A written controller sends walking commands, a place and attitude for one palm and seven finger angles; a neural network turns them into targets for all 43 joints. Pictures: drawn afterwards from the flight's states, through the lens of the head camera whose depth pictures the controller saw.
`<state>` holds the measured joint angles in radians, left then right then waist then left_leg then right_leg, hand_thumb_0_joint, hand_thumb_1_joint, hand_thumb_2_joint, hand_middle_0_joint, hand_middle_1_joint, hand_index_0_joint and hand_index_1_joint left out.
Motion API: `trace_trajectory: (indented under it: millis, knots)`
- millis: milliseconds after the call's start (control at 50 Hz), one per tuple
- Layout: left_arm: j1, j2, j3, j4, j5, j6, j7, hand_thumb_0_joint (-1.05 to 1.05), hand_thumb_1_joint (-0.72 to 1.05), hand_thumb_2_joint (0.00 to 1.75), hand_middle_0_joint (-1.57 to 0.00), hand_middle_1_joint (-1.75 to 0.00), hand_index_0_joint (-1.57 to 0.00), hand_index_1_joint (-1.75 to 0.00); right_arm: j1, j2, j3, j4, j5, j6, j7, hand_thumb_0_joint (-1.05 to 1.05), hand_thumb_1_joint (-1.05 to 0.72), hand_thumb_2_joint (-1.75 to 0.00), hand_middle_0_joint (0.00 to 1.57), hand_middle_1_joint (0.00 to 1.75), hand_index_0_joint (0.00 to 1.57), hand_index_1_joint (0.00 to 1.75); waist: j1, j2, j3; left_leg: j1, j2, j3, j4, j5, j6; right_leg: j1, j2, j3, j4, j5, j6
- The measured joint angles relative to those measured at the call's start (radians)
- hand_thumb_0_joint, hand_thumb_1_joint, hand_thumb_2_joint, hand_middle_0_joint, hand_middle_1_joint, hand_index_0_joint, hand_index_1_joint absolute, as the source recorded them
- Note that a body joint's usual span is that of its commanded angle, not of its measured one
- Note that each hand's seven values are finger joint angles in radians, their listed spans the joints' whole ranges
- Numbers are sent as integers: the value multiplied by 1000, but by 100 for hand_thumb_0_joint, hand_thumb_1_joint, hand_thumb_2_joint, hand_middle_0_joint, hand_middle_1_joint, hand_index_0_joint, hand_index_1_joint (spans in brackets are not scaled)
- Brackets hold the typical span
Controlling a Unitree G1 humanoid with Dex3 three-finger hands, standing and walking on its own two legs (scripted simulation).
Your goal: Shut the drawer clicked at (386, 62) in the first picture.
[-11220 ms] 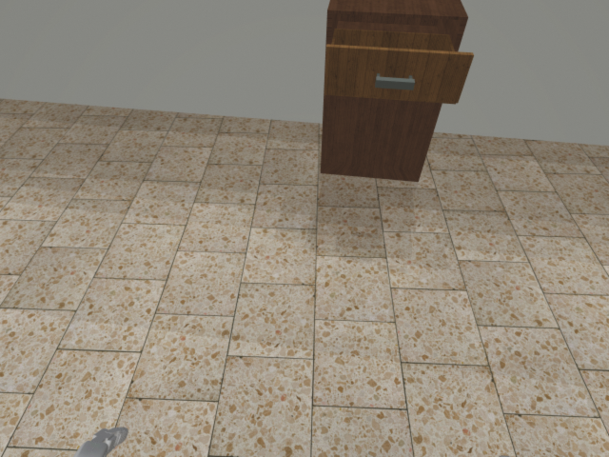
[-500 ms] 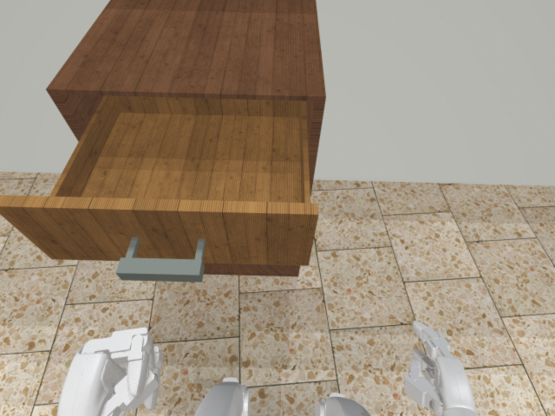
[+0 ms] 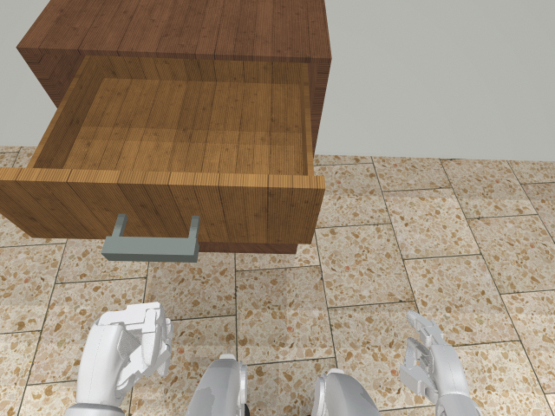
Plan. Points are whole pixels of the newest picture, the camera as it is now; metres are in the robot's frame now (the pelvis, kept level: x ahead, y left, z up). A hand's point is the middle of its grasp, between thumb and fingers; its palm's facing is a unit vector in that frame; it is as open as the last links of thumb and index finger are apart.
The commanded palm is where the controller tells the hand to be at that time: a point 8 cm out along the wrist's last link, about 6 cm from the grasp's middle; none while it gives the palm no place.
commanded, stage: bring the fist close to the handle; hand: left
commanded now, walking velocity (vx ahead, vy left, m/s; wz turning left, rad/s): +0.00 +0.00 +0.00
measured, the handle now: (155, 235) +0.35 +0.20 +0.04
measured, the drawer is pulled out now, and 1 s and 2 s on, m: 0.25 0.25 0.14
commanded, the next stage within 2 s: push the drawer shut in 0.42 s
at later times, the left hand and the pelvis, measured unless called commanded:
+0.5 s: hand (163, 340) +0.21 +0.15 +0.04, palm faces +0.03 -1.00 -0.02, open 3.3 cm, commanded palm +0.18 +0.21 +0.04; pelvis +0.00 +0.01 +0.00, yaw +0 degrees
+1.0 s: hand (171, 309) +0.25 +0.15 +0.04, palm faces +0.00 -1.00 -0.03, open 3.3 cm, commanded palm +0.23 +0.21 +0.04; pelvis +0.01 +0.01 +0.00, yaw +0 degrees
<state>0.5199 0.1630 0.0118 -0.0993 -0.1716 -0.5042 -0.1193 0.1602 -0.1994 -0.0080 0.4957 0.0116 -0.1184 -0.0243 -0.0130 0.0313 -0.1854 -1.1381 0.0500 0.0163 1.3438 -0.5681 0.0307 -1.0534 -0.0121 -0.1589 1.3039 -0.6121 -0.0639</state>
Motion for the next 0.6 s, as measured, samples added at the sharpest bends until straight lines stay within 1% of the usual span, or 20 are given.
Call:
trace_trajectory:
  millis: [120, 240, 360, 420, 500, 600]
  knots:
    - [-23, 3, 8, 15, 5, 15, 30, 2, 90, 90, -139, -160, -140, -160, 12, -1, 4, -3, -3, 14, 5, 1, -90, -90, 20, 30, 21, 30, -3, -3, -4, -20, 0, 2, 14, -5, 4, -20, -1, 2, 12, -3, 3]
    - [-1, 4, -9, -25, 9, 8, 42, 2, 90, 90, -139, -160, -140, -160, 23, -7, 3, -5, -3, 23, 10, 1, -90, -90, 20, 30, 21, 30, -2, 4, -4, -13, -4, 3, 5, -3, 9, -11, -3, 3, 0, 1, 9]
    - [4, -7, -36, -13, 27, 17, 52, 2, 90, 90, -139, -160, -140, -160, 23, -10, 8, -19, -5, 30, 9, 1, -90, -90, 20, 30, 21, 30, -6, 4, -8, -18, -7, 8, 2, -1, 15, -16, -6, 8, -2, 3, 14]
    - [-3, -3, -38, -8, 35, 20, 62, 2, 90, 90, -139, -160, -140, -160, 21, -8, 8, -26, -7, 32, 8, 1, -90, -90, 20, 30, 21, 30, -5, -2, -6, -23, -7, 9, 7, -4, 15, -22, -6, 9, 4, 1, 14]
    - [-6, 3, -33, -26, 35, 8, 78, 2, 90, 90, -139, -160, -140, -160, 20, -6, 8, -28, -9, 32, 12, 1, -90, -90, 20, 30, 21, 30, -2, -4, -5, -26, -8, 6, 11, -8, 15, -23, -7, 7, 7, -3, 15]
    - [-1, -4, -39, -40, 34, 6, 73, 2, 90, 90, -139, -160, -140, -160, 16, -7, 11, -28, -8, 39, 17, 1, -91, -90, 20, 30, 21, 30, -1, 3, -9, -20, -10, 5, 6, -8, 16, -15, -8, 6, -1, -3, 17]
